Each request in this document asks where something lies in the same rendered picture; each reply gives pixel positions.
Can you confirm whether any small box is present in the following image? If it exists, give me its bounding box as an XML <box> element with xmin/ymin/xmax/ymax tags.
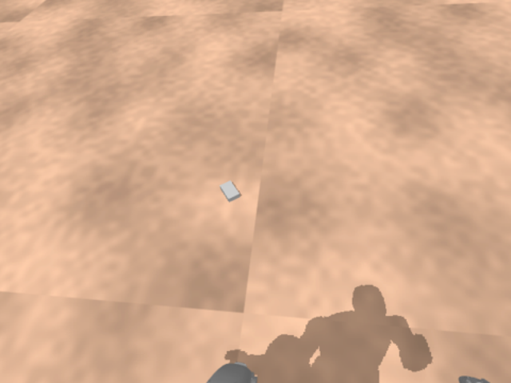
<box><xmin>220</xmin><ymin>180</ymin><xmax>240</xmax><ymax>202</ymax></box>

